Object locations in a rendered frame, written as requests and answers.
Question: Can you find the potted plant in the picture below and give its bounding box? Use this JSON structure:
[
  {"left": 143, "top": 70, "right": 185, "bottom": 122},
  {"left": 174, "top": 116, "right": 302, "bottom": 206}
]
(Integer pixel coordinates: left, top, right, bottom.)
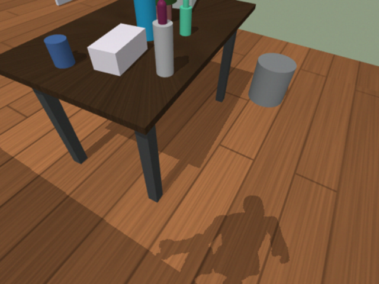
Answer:
[{"left": 155, "top": 0, "right": 177, "bottom": 20}]

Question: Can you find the table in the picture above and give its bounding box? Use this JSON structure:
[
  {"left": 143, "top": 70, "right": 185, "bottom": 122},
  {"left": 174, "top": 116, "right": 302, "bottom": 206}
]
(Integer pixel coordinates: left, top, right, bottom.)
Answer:
[{"left": 0, "top": 0, "right": 256, "bottom": 202}]

